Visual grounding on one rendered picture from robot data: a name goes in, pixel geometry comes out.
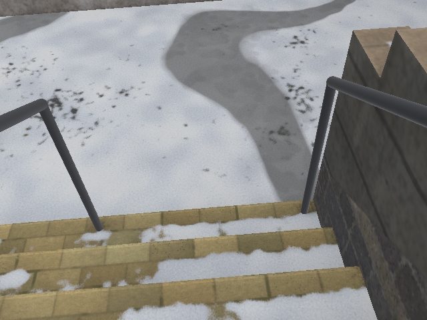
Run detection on stairs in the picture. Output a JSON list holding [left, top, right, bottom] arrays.
[[0, 199, 377, 320]]

